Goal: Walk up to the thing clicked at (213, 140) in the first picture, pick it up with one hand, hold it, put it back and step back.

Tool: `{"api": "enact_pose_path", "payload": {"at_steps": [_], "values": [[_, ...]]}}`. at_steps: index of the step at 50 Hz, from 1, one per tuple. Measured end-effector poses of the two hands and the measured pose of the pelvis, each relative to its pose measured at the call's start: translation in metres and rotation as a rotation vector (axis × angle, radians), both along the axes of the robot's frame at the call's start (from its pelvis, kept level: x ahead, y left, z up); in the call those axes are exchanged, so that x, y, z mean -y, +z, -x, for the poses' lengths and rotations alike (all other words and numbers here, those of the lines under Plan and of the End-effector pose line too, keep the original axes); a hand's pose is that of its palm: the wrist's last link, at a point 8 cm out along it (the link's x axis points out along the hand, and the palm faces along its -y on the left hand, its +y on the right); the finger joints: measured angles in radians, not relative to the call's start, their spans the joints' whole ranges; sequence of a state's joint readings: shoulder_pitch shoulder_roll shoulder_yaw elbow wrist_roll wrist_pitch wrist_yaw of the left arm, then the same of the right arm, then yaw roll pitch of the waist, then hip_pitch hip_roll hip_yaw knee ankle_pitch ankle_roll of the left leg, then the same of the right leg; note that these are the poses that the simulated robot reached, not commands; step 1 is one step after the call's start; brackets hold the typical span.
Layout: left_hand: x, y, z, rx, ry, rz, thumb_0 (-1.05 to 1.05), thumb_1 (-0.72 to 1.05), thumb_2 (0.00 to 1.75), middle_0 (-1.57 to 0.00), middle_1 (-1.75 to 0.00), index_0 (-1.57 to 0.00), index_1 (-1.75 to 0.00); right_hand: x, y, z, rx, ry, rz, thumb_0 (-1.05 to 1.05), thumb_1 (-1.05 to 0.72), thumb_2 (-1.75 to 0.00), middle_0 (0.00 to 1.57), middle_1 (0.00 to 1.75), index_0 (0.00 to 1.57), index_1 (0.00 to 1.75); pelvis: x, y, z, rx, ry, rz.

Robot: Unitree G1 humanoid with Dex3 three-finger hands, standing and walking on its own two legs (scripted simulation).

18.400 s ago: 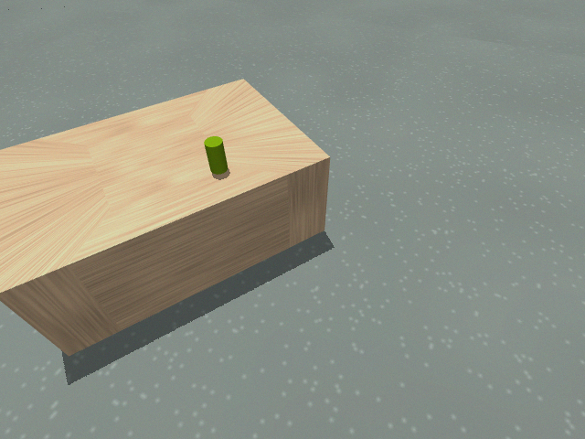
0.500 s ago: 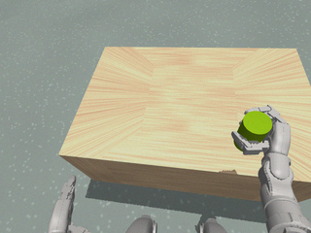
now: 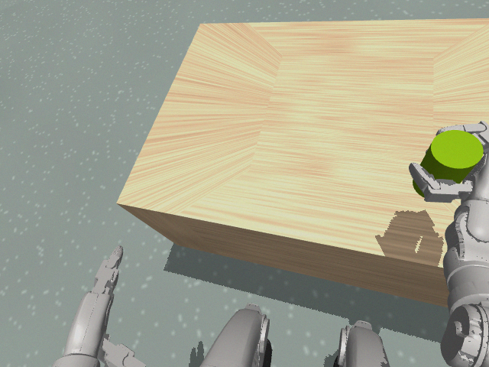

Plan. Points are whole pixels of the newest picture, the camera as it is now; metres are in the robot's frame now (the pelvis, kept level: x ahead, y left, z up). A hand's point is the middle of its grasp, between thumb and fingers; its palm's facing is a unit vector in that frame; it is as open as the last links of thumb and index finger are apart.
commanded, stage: crouch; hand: right
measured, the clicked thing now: (443, 168) +0.47 -0.20 -0.03
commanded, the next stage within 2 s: lower in 0.48 s
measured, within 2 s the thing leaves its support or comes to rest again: rests again in 1.70 s
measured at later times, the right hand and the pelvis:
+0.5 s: hand (437, 160) +0.50 -0.20 -0.05, palm faces +0.27 +0.96 +0.00, open 8.9 cm; pelvis -0.01 +0.01 -0.03, yaw +1 degrees
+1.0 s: hand (427, 173) +0.50 -0.21 -0.11, palm faces +0.26 +0.97 +0.01, open 8.9 cm; pelvis -0.02 +0.01 -0.06, yaw +2 degrees
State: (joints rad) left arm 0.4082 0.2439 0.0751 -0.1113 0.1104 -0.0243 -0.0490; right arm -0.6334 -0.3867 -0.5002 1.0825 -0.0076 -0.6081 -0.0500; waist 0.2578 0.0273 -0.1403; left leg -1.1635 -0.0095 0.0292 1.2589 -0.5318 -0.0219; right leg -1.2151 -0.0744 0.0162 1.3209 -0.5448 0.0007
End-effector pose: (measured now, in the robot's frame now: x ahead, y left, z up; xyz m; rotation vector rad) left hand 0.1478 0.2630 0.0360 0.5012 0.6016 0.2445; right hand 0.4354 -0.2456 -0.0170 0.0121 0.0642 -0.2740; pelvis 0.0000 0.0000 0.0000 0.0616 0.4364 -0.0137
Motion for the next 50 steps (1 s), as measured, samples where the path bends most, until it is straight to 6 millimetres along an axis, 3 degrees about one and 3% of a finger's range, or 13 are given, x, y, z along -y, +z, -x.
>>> {"api": "enact_pose_path", "payload": {"at_steps": [11, 33, 50], "values": [[0.0, -0.008, 0.001, 0.002, -0.015, -0.017, -0.01, -0.52, 0.05, -0.06, -0.06, -0.07, -0.05, 0.002, -0.016, -0.016, 0.0, -0.002, 0.009, 0.0, 0.32, -1.13, 0.72, 1.12, 0.82, 1.14, -0.004, -0.016, 0.003, -0.041, -0.001, -0.012], [-0.006, -0.002, 0.007, 0.04, -0.033, -0.079, -0.01, -0.52, 0.04, -0.06, -0.05, -0.07, -0.04, 0.005, -0.039, -0.03, -0.012, 0.011, -0.003, 0.0, 0.32, -1.13, 0.72, 1.12, 0.82, 1.14, -0.01, -0.033, 0.011, -0.072, 0.002, -0.024], [-0.004, 0.002, 0.011, 0.061, -0.061, -0.188, 0.0, -0.53, 0.05, -0.07, -0.06, -0.07, -0.06, 0.008, -0.089, -0.035, -0.02, 0.013, -0.009, 0.0, 0.32, -1.13, 0.72, 1.12, 0.82, 1.14, -0.008, -0.06, 0.018, -0.116, 0.014, -0.037]]}}
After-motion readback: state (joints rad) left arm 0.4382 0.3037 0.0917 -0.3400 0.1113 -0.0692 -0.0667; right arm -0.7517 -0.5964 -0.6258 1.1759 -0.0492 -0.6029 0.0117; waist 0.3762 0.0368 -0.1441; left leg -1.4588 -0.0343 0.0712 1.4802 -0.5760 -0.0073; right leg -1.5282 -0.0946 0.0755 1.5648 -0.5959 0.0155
